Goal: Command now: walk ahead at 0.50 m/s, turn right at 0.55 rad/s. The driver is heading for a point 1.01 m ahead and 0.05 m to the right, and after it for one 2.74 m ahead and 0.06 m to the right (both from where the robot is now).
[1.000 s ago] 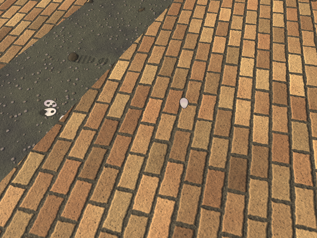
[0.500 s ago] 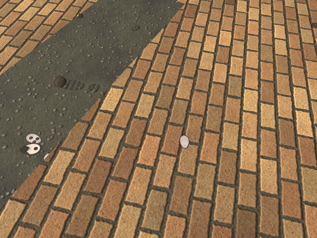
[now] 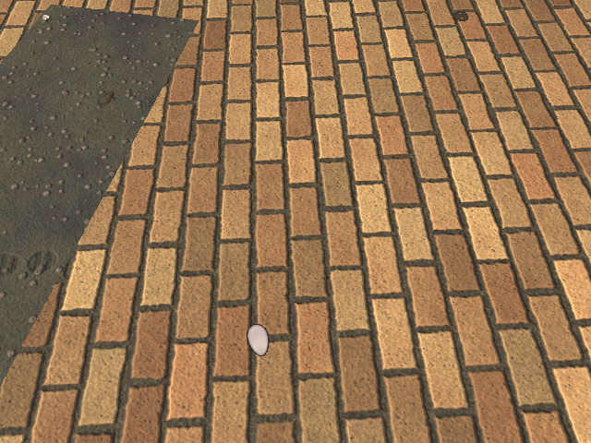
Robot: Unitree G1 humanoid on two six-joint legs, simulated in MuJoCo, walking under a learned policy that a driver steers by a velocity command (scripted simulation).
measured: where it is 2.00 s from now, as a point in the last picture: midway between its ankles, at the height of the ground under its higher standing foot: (360, 216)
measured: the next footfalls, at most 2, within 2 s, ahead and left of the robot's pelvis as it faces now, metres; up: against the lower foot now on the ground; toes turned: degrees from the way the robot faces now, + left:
left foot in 0.30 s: +0.36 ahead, +0.14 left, +0.00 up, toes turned -14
right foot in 0.80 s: +0.52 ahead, -0.20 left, +0.00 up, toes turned -22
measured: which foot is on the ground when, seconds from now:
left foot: up 0.00-0.28, down 0.30-0.80, up 0.82-1.00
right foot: down 0.00-0.30, up 0.32-0.78, down 0.80-1.00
